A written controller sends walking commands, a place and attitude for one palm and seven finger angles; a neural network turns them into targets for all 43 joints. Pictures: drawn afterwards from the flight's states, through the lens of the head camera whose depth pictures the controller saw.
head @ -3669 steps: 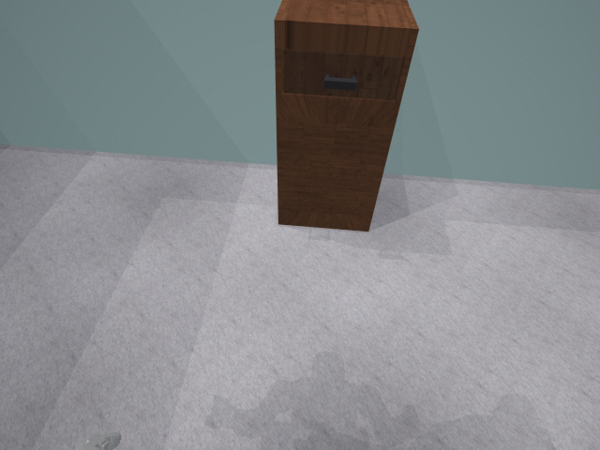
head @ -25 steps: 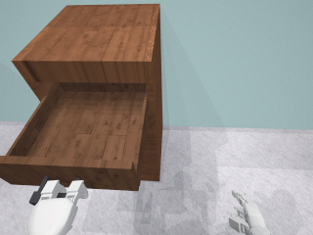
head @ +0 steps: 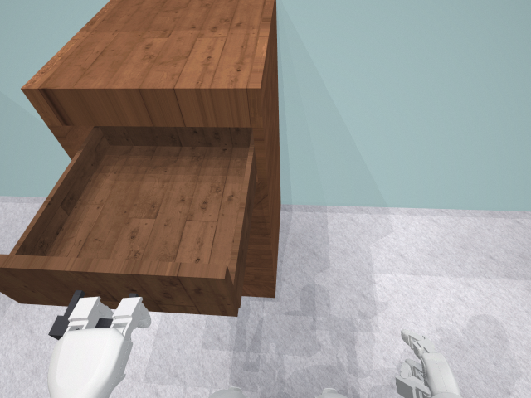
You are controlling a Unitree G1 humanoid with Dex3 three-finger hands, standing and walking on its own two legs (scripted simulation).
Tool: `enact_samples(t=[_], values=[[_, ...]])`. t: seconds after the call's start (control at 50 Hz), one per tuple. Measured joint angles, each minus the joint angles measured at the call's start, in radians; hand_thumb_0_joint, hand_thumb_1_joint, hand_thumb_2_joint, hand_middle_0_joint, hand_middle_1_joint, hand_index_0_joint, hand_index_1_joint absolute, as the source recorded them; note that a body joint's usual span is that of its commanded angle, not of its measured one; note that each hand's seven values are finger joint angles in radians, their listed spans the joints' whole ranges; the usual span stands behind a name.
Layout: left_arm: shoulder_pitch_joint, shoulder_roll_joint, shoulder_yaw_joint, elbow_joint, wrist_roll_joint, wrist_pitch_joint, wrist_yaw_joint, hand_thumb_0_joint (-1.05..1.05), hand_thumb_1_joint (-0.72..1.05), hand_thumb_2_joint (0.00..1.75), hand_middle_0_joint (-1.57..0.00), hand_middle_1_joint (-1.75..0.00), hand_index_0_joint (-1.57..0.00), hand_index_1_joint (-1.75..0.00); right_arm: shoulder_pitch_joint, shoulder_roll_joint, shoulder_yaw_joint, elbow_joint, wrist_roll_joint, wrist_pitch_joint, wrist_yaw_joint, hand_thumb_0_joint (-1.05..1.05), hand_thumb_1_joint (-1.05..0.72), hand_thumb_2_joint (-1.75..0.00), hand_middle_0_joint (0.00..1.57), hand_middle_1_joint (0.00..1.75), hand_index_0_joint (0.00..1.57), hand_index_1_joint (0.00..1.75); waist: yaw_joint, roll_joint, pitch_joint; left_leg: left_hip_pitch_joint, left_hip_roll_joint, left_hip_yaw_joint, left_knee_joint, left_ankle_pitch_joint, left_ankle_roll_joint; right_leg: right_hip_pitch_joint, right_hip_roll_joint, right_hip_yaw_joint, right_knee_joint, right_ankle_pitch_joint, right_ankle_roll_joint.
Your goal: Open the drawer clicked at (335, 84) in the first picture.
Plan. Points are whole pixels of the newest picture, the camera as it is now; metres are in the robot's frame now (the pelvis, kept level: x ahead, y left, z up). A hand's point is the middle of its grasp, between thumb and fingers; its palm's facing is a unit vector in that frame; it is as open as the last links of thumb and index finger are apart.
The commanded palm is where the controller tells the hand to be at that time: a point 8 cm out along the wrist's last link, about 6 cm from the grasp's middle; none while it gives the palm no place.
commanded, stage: open the thumb to release the handle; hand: left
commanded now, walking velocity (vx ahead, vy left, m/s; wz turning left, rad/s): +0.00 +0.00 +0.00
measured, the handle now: (98, 314) +0.22 +0.27 +0.02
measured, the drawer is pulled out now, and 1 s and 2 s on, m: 0.30 0.30 0.30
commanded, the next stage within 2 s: lift the hand off the handle in 0.32 s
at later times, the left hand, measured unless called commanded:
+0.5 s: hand (115, 363) +0.16 +0.23 +0.00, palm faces +0.02 -0.07 -1.00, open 13.1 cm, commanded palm +0.14 +0.24 +0.05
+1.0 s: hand (106, 343) +0.18 +0.23 +0.04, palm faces +0.08 -0.07 -0.99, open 13.5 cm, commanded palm +0.15 +0.23 +0.10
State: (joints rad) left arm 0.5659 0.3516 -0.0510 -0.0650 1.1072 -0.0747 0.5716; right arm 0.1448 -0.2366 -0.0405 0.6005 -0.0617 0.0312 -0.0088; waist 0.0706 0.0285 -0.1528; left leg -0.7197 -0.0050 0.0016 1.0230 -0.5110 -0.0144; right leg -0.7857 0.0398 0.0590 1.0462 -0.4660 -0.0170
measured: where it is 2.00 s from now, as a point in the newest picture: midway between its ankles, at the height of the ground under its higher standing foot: outside the picture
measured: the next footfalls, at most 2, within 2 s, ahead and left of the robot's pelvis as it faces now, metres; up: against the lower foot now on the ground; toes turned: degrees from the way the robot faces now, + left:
none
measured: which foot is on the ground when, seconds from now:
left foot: down 0.00-1.00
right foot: down 0.00-1.00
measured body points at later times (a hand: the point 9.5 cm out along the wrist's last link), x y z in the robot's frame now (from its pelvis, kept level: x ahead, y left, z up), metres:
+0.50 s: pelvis -0.01 +0.00 +0.01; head +0.01 -0.02 +0.46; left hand +0.15 +0.23 +0.06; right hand +0.21 -0.22 -0.08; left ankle +0.00 +0.13 -0.67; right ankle +0.03 -0.11 -0.67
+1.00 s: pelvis -0.01 +0.00 +0.02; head +0.00 -0.03 +0.47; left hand +0.17 +0.23 +0.09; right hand +0.20 -0.21 -0.08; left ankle +0.00 +0.13 -0.67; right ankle +0.03 -0.11 -0.67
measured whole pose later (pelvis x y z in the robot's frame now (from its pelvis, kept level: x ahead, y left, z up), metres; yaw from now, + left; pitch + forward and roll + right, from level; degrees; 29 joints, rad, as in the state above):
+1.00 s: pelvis -0.01 +0.00 +0.02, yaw +0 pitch +7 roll +1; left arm 0.44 0.36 -0.10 -0.07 1.06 0.02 0.45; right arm 0.13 -0.22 -0.01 0.62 -0.03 0.03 -0.04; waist 0.08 0.05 -0.13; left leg -0.57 -0.01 -0.01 0.90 -0.44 -0.01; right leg -0.63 0.03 0.05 0.91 -0.40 -0.01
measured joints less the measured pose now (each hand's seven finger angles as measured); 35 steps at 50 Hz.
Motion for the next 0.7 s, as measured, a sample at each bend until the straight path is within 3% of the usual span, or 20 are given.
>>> enact_samples(t=[0.18,0.38,0.56,0.7], values=[[-0.052,-0.008,-0.033,0.036,-0.009,0.043,-0.034,0.00,0.18,0.59,-0.30,-1.26,-0.47,-1.32,-0.021,0.019,0.020,0.006,0.015,0.003,-0.021,0.01,-0.91,-0.90,0.20,0.30,0.20,0.30,0.007,0.006,0.003,0.031,-0.003,-0.006,-0.029,0.021,-0.001,0.034,-0.004,-0.005,-0.029,0.018,0.000],[-0.074,-0.001,-0.026,0.054,-0.011,0.034,-0.073,0.00,-0.34,0.37,-0.27,-1.20,-0.42,-1.26,-0.031,0.025,0.035,-0.010,0.016,-0.008,-0.026,0.01,-0.90,-0.90,0.20,0.30,0.20,0.30,0.007,-0.005,0.012,0.062,0.001,-0.012,-0.059,0.041,-0.005,0.067,-0.001,-0.010,-0.062,0.039,-0.004],[-0.110,-0.002,-0.034,0.076,0.007,0.017,-0.049,0.00,-0.47,0.31,-0.28,-1.20,-0.40,-1.24,-0.030,0.012,0.018,0.012,0.011,-0.012,-0.032,0.01,-0.90,-0.90,0.20,0.30,0.20,0.30,0.014,-0.003,0.019,0.041,-0.003,-0.021,-0.047,0.044,-0.003,0.053,-0.005,-0.019,-0.058,0.042,-0.001],[-0.166,-0.018,-0.050,0.114,0.004,0.045,-0.047,0.00,-0.49,0.30,-0.30,-1.20,-0.38,-1.23,-0.034,0.021,0.018,0.034,0.014,-0.012,-0.037,0.01,-0.90,-0.90,0.20,0.30,0.20,0.30,0.010,0.006,0.018,0.031,-0.007,-0.022,-0.040,0.046,-0.001,0.045,-0.009,-0.020,-0.052,0.043,0.001]])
